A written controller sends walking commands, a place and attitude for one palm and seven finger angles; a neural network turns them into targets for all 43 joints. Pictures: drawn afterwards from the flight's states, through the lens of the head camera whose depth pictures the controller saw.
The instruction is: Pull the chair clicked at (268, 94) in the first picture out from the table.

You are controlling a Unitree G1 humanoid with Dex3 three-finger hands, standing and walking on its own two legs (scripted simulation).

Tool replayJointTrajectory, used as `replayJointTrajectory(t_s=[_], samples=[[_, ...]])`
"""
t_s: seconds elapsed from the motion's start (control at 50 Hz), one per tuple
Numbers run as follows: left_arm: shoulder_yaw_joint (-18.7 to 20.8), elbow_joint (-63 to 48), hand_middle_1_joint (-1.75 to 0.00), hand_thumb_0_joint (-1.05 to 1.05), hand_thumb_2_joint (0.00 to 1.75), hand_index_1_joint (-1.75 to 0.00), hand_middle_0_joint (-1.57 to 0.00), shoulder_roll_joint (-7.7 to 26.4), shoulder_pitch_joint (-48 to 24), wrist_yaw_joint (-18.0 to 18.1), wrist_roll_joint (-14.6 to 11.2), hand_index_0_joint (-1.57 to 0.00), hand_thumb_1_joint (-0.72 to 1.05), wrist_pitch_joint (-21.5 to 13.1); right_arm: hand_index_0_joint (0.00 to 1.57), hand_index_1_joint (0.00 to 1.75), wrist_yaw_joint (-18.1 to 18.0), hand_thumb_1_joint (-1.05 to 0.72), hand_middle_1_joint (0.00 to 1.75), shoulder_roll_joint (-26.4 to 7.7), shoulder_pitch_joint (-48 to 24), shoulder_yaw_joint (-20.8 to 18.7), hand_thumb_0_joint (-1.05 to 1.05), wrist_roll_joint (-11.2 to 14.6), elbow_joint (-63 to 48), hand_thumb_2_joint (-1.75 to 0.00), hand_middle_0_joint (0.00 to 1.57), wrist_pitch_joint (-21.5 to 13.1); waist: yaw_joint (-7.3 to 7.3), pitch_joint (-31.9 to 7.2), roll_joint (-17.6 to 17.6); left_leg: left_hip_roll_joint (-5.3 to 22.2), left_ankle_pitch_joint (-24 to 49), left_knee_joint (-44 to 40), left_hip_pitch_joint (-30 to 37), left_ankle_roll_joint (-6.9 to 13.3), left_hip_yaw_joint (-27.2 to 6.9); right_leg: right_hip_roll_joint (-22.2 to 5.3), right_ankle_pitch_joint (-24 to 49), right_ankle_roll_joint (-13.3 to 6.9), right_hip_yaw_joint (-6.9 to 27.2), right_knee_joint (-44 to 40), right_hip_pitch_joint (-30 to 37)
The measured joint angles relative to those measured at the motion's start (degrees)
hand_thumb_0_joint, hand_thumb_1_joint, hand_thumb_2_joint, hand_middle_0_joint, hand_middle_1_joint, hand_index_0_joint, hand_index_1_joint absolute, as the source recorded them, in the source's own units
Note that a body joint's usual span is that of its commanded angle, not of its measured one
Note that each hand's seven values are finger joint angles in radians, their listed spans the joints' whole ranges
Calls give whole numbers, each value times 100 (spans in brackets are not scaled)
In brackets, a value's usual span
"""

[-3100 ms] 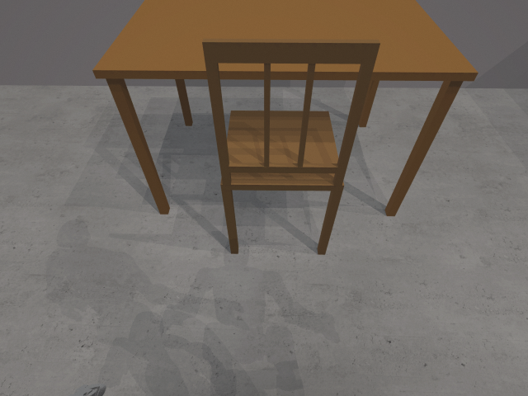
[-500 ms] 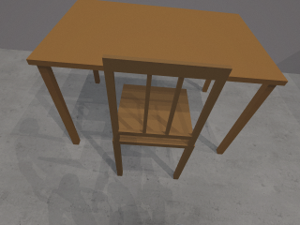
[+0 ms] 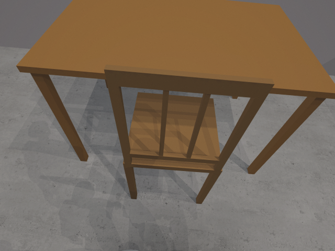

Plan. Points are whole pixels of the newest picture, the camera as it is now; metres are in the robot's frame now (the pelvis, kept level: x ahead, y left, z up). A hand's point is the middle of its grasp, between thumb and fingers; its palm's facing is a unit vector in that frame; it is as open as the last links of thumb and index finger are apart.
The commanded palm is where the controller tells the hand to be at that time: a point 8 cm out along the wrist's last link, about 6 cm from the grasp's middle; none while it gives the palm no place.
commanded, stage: come to a stop and stand still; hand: left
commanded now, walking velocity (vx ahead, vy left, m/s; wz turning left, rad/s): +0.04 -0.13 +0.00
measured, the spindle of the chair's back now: (163, 127) +0.48 +0.05 -0.05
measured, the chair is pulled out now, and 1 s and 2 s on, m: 0.00 0.00 0.00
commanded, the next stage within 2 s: look again from close up in 0.80 s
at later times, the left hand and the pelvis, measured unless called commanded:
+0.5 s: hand out of the picture -0.04 +0.16 -0.16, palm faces +0.01 -0.97 -0.25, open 7.4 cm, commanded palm none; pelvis -0.04 -0.03 +0.01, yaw +1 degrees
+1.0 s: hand out of the picture -0.02 +0.14 -0.17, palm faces +0.02 -0.98 -0.20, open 7.3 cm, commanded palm none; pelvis -0.03 -0.03 +0.01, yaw +0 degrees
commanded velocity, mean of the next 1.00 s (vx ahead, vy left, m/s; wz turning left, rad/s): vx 0.01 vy -0.02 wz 0.00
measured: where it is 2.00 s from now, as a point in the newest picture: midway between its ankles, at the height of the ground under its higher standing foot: outside the picture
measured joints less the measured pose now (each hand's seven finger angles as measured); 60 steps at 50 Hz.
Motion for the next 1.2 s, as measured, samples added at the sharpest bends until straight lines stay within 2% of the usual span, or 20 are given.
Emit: replayJointTrajectory(t_s=[0.04,0.08,0.12,0.16,0.24,0.3,0.34,0.42,0.52,0.82,1.2], samples=[[6,1,-30,1,90,-30,-20,52,1,21,0,-21,92,82,20,30,-18,-92,30,59,14,66,0,-41,-44,-90,20,-27,7,-48,-48,-3,34,-105,36,165,16,160,-747,10,297,684,-169],[20,14,-30,1,90,-30,-20,87,22,14,8,-20,91,90,20,30,-80,-93,30,92,20,110,0,-48,-45,-90,20,-48,8,-104,-72,-14,172,-370,108,215,2,298,-831,32,539,1393,-289],[15,51,-30,1,90,-30,-20,110,89,-10,6,-20,91,60,20,30,-102,-93,30,102,20,154,0,-38,-18,-90,20,-65,22,-175,-95,-37,354,-668,187,216,6,342,-714,90,656,1668,-242],[-6,110,-30,1,90,-30,-20,113,186,-33,-3,-20,91,52,21,30,-108,-93,30,103,18,182,0,-31,12,-90,20,-80,21,-244,-82,-41,502,-906,243,222,13,330,-740,139,666,1503,-40],[-83,270,-30,1,90,-30,-20,84,379,-73,-13,-20,91,79,21,30,-83,-92,30,88,28,178,0,-39,77,-90,20,-97,-55,-327,5,-10,669,-1153,285,197,28,270,-922,139,566,542,557],[-133,370,-30,1,90,-30,-19,51,482,-78,-24,-20,91,37,21,30,-61,-92,30,61,99,158,0,-21,173,-90,20,-100,-91,-352,33,-13,707,-1134,229,141,48,235,-440,85,513,-514,1045],[-290,245,-30,1,90,-30,-20,106,604,-59,8,-20,91,-55,21,30,-9,-92,30,39,178,143,0,-11,152,-90,20,-111,-41,-339,-52,-78,657,-952,74,87,150,163,-273,-8,573,-876,1166],[-374,0,-30,1,90,-30,-20,8,734,-1,31,-20,91,-217,21,30,77,-91,30,-142,254,28,0,18,124,-90,20,-99,-108,-176,318,127,590,-574,-212,-18,-46,381,-302,-85,401,-774,1054],[-358,-49,-30,1,90,-30,-20,-62,805,41,0,-20,91,-274,20,30,115,-91,30,-216,387,17,0,-21,186,-90,20,-11,-186,-138,446,230,521,-316,-346,-116,-256,515,-321,-199,216,-705,1063],[-366,97,-30,1,90,-30,-20,-184,670,48,-9,-21,92,-323,20,30,91,-93,30,-57,313,152,1,24,489,-90,20,-54,-119,-171,198,245,482,-424,-49,-175,-161,513,-405,-231,313,-661,1250],[-411,417,-30,1,90,-30,-20,-95,730,29,-15,-20,91,-341,20,30,98,-92,30,-90,32,224,0,69,621,-90,20,-118,-13,-186,130,96,549,-755,215,-33,-16,354,-288,-70,434,-995,1484]])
